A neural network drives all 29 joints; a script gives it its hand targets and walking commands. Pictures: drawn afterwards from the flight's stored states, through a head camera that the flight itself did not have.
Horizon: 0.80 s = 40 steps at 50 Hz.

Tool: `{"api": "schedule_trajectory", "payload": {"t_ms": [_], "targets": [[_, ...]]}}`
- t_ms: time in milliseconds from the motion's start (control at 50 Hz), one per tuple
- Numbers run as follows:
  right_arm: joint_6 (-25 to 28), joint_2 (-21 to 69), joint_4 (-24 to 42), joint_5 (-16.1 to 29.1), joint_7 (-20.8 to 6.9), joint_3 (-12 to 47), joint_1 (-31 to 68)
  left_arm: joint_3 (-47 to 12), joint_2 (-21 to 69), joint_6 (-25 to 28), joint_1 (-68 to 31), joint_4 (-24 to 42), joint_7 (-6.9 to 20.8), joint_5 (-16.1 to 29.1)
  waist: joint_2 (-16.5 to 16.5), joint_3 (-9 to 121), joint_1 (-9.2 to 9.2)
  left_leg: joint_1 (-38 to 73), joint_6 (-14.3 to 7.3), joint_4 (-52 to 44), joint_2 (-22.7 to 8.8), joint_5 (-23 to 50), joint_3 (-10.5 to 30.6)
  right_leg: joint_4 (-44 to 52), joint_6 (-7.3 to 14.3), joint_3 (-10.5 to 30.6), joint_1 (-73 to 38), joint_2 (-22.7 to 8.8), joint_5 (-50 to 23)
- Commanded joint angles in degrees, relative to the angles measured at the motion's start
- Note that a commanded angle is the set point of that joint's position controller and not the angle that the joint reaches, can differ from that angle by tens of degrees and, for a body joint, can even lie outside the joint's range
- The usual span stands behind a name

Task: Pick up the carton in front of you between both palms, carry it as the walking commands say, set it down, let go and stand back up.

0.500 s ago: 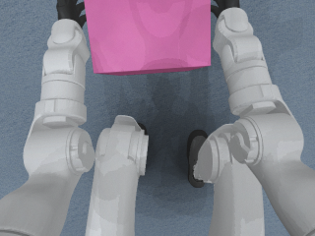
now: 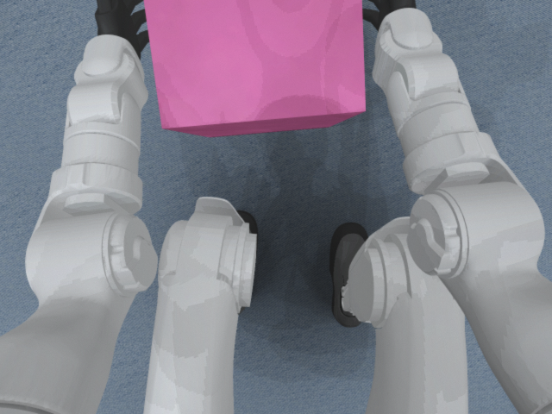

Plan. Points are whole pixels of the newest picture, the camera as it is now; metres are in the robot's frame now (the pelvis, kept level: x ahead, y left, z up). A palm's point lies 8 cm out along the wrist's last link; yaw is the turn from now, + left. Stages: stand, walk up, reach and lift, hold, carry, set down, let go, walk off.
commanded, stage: set down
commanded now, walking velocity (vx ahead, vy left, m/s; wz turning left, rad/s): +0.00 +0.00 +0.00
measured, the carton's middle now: (260, 51) +0.51 +0.09 -0.23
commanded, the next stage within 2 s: let go in 1.80 s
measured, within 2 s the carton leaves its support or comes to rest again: neither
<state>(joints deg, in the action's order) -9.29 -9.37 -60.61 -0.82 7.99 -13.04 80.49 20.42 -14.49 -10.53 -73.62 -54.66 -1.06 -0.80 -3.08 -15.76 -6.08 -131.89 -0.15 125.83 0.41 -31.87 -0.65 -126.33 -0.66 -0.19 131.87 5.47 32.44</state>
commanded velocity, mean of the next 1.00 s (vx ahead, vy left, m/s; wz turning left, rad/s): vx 0.00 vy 0.00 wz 0.00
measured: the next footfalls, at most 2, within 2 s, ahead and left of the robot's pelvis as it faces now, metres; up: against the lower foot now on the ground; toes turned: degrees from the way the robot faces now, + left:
none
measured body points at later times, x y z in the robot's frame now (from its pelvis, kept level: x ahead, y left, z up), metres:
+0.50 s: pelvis -0.01 +0.00 +0.00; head +0.35 +0.03 +0.26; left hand +0.50 +0.25 -0.18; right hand +0.55 -0.07 -0.18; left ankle +0.11 +0.12 -0.33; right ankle +0.11 -0.11 -0.33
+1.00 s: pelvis +0.00 +0.01 +0.04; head +0.34 +0.04 +0.33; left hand +0.50 +0.28 -0.10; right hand +0.57 -0.09 -0.10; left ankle +0.11 +0.12 -0.33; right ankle +0.11 -0.11 -0.33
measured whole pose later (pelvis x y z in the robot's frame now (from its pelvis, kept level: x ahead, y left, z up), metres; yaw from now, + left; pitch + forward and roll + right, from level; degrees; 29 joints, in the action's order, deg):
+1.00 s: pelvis +0.00 +0.01 +0.04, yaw +1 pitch +38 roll -1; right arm -7.9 -16.4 -52.9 6.4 8.2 -6.6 72.8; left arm 12.2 -19.7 -5.2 -68.3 -52.6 -3.6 11.2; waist -1.7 -11.8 -5.7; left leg -126.4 -0.7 120.1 2.5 -31.6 -0.6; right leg -120.8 -1.3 0.2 124.7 3.4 34.1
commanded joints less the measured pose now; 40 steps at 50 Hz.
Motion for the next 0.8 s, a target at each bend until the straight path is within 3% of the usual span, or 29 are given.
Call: {"api": "schedule_trajectory", "payload": {"t_ms": [0, 240, 340, 400, 440, 460, 500, 620, 680, 780], "targets": [[1.50, 47.13, 3.69, 1.80, -12.79, 13.78, 25.64, -18.45, 45.47, 0.93, -32.53, 5.03, 15.59, 3.65, -1.36, 53.81, -3.13, 25.03, 0.20, -10.15, 4.76, 16.47, -1.03, 8.32, 1.43, -1.54, -24.30, 4.38, -11.44], [0.80, 39.12, -2.00, -2.60, -13.36, 8.23, 21.20, -12.94, 38.79, 0.72, -28.93, -0.76, 15.39, -0.11, -0.88, 42.46, -1.20, 20.80, -0.42, -10.45, 4.41, 10.06, 0.61, 8.47, 1.98, -0.94, -20.53, 3.62, -6.48], [1.36, 31.20, -3.55, -4.70, -12.72, 5.89, 19.61, -9.21, 32.00, 1.39, -25.60, -3.52, 13.81, -2.34, -0.89, 40.31, -0.98, 21.32, 0.10, -10.43, 3.87, 8.61, 0.92, 8.17, 1.47, -0.83, -20.90, 3.05, -5.20], [2.76, 18.69, -3.83, -4.83, -10.05, 3.92, 17.51, -5.26, 19.68, 3.34, -21.43, -5.87, 10.40, -2.35, -0.96, 41.37, -1.00, 23.58, 0.88, -10.13, 3.12, 8.91, 0.42, 8.10, 0.59, -0.94, -23.69, 2.17, -5.22], [4.20, -1.40, -3.07, -4.00, -5.37, 1.28, 13.61, 0.00, -0.15, 6.07, -15.20, -7.60, 4.91, -2.25, -0.35, 43.38, -0.95, 26.67, 1.61, -10.13, 2.00, 9.53, 0.34, 8.30, -0.44, -0.90, -25.93, 0.56, -5.29], [5.12, -10.20, -2.05, -2.16, -2.85, 1.82, 12.14, 0.16, -9.14, 7.61, -13.34, -8.11, 1.93, -0.20, -0.08, 44.75, -1.02, 27.85, 1.83, -10.12, 1.44, 9.90, 0.29, 8.56, -0.87, -0.46, -26.98, -0.24, -5.44], [6.29, -13.39, -2.22, 2.22, -0.81, 3.99, 14.38, -1.96, -13.39, 9.87, -15.88, -8.79, -1.08, 4.17, -0.39, 48.20, -1.54, 29.09, 1.67, -9.92, 0.81, 12.34, 0.64, 7.98, -1.26, 0.45, -28.21, -0.97, -7.65], [8.14, -11.98, 2.18, 12.74, -1.60, 13.31, 18.41, -7.19, -16.57, 12.91, -17.53, -7.14, -2.10, 11.66, -1.27, 56.11, -5.08, 30.38, 0.71, -8.73, -0.50, 21.87, 1.36, 5.69, -1.54, 1.28, -29.77, -2.12, -15.61], [8.06, -13.54, 5.51, 14.06, -1.55, 13.92, 17.11, -8.38, -17.02, 12.83, -15.87, -5.81, -1.99, 13.64, -1.51, 61.62, -5.01, 33.76, 0.59, -8.81, -0.53, 24.63, 1.38, 5.38, -1.55, 0.62, -32.34, -2.04, -17.19], [6.46, -14.85, 9.67, 12.01, -0.37, 11.63, 11.63, -9.00, -17.24, 11.05, -11.59, -0.89, -2.23, 15.29, -1.55, 73.05, -3.32, 42.28, 1.36, -10.52, 0.40, 25.18, 0.50, 6.91, -1.19, -1.97, -37.49, -1.33, -15.70]]}}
